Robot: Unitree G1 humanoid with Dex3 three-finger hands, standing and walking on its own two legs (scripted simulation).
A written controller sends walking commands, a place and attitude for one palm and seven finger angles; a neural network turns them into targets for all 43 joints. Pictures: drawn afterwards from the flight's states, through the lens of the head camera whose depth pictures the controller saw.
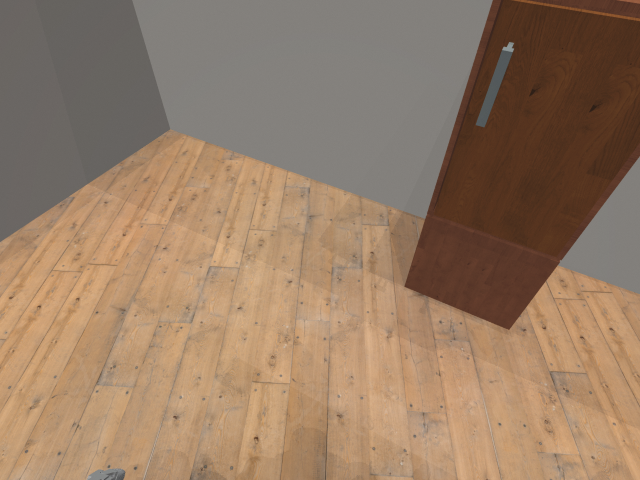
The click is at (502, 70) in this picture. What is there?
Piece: cupboard door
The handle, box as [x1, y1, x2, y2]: [476, 42, 513, 126]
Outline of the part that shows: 509,42 506,47 503,47 476,122 477,125 484,126 513,50 513,48 511,47 513,43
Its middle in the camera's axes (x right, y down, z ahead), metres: +0.39 -0.34 +0.85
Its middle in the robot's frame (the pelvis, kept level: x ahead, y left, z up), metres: +0.89 -0.33 +0.09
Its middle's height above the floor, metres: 0.86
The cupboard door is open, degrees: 0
